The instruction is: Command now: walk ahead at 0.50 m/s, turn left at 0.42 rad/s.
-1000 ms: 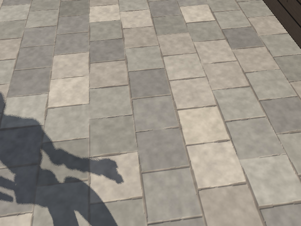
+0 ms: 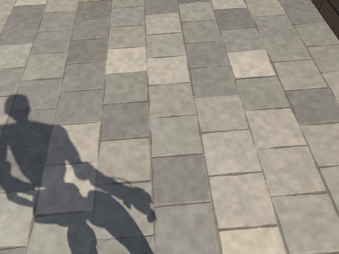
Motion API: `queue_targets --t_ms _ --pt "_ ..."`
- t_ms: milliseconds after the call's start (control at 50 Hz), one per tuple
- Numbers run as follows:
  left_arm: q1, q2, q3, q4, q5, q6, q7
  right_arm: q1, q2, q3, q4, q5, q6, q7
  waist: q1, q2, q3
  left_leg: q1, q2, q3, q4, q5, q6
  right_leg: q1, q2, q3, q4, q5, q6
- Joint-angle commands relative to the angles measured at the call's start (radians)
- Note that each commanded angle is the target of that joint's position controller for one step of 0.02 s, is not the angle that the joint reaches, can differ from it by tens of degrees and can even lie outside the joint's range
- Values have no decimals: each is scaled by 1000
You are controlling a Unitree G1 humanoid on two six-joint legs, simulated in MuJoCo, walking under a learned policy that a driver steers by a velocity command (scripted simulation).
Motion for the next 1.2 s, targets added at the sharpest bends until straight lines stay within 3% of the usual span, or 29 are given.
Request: queue_targets --t_ms 20,80,120,160,200,240,280,300,320,340,360,380,400,420,440,480,540,620,700,740,760,780,800,820,840,920,1040,1200 --pt "-40 115 29 -33 7 -29 5 34 -39 -19 -63 -4 18 -5 -25 -136 -13 -110 69 -54 -13 107 -12 57 -274 170 -266 142 -139" --pt "-21 136 36 -12 8 -24 20 -30 -31 -18 -94 -10 15 3 -12 -112 10 -156 64 -48 -173 254 -22 94 -257 68 -277 213 -134" --pt "-39 151 37 -14 8 -13 31 -97 -14 -11 -120 -17 7 18 -1 -99 37 -105 44 12 -330 343 -22 78 -229 -21 -257 354 -116" --pt "-10 173 42 -5 0 2 44 -172 4 -4 -156 -27 4 36 29 -90 40 -74 19 74 -426 385 -20 110 -238 -63 -216 488 -111" --pt "12 192 48 4 -14 22 51 -190 -7 -8 -183 -26 9 51 33 -100 19 -68 3 91 -478 362 -7 190 -263 -74 -157 560 -102" --pt "-4 214 57 0 -32 43 58 -169 -38 -22 -203 -29 17 63 6 -123 -8 -35 -28 108 -507 273 22 255 -285 -78 -68 675 -82" --pt "-34 225 65 -14 -46 61 66 -51 -92 -49 -189 -30 20 67 -64 -132 -74 103 -87 140 -545 205 64 268 -274 -84 129 794 -51" --pt "-46 205 59 -22 -47 67 65 67 -138 -74 -159 -29 17 57 -126 -92 -134 264 -127 142 -641 304 96 223 -224 -102 320 712 -11" --pt "13 154 41 -32 -12 61 57 111 -224 -97 -161 -32 20 29 -122 75 -204 494 1 -48 -649 711 151 19 -150 -108 603 306 57" --pt "136 55 9 -56 33 50 40 38 -302 -97 -203 -52 21 19 11 253 -320 772 253 -485 -600 1058 374 -337 46 -1 966 -554 127" --pt "97 143 20 -47 1 39 25 46 -243 -83 -237 -51 18 32 -68 106 -485 781 289 -589 -696 847 421 -370 35 209 1055 -544 110" --pt "3 172 30 -74 -32 39 23 -17 -197 -71 -251 -41 12 37 -69 36 -365 686 241 -480 -736 681 370 -427 -3 216 1030 -446 86" --pt "-37 159 29 -79 -24 45 34 -68 -160 -62 -247 -21 14 33 -42 -38 -245 550 185 -392 -764 546 308 -444 -41 204 950 -361 83" --pt "-43 164 32 -70 -12 57 47 -115 -124 -49 -254 -17 20 24 -18 -47 -179 426 157 -328 -786 484 271 -412 -74 201 879 -308 85" --pt "-28 173 37 -66 -10 72 52 -137 -109 -43 -262 -30 24 18 9 -17 -160 326 133 -291 -807 465 255 -340 -86 201 834 -276 83" --pt "9 149 35 -55 -5 87 57 -140 -118 -43 -265 -51 21 12 24 17 -169 249 106 -240 -821 528 254 -265 -71 179 775 -236 94" --pt "-2 123 27 -56 -3 96 69 -124 -127 -43 -252 -47 21 -2 14 30 -194 259 97 -206 -815 526 248 -258 -71 180 650 -195 118" --pt "-51 119 24 -61 -10 109 71 -152 -112 -32 -245 -51 37 -11 -11 65 -162 220 72 -207 -849 191 217 -208 -82 181 488 -125 129" --pt "-65 117 22 -61 -12 95 63 -146 -90 -18 -218 -55 45 -5 -30 83 -121 223 76 -242 -831 85 205 -131 -69 165 321 -148 118" --pt "-25 99 18 -44 -8 82 51 -158 -65 -4 -207 -46 51 -3 4 65 -115 219 58 -238 -782 98 170 -25 -50 136 124 -51 91" --pt "-14 105 16 -40 4 76 44 -123 -45 4 -190 -44 49 -3 9 39 -112 203 31 -227 -760 96 125 42 -67 156 23 51 69" --pt "1 158 23 -43 19 72 43 -90 -26 11 -182 -55 43 -3 -10 -40 -118 173 -20 -177 -685 72 73 97 -170 257 -4 178 31" --pt "-51 220 36 -40 15 74 45 -27 -16 7 -183 -57 34 4 -96 -209 -106 158 -118 -67 -646 3 32 64 -235 317 13 218 -36" --pt "-74 144 22 -38 10 74 41 -80 -29 7 -183 -67 33 3 -66 -232 -105 251 -112 -39 -651 31 5 -36 -225 326 -19 39 -58" --pt "-82 111 13 -40 10 70 37 -129 -50 0 -189 -63 38 3 -46 -207 -87 286 -107 -46 -652 72 5 -67 -180 294 -29 -71 -26" --pt "-46 123 10 -20 2 51 40 -144 -45 -4 -179 -54 60 -4 -18 -136 -52 291 -82 -87 -667 175 34 -57 -112 215 15 -61 30" --pt "-25 112 5 3 -3 62 49 -134 -28 -7 -145 -47 48 -7 4 -55 -74 295 -76 -94 -662 271 28 8 -89 191 62 34 24" --pt "-44 101 -2 47 -5 68 41 -121 -36 -11 -89 -43 51 -19 1 -39 -63 334 -66 -101 -667 313 21 17 -71 176 52 46 28"
Velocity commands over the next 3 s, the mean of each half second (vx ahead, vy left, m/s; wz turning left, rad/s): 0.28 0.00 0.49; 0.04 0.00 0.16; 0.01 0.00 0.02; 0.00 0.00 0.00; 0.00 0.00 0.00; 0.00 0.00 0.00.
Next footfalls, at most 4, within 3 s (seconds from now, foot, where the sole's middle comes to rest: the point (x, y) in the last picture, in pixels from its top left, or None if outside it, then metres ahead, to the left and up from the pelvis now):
0.32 left None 0.32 0.15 -0.78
0.76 right None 0.36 -0.09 -0.78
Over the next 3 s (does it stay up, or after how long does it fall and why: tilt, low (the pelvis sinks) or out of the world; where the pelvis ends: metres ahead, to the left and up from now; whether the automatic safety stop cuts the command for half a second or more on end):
stays up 0.31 0.00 0.00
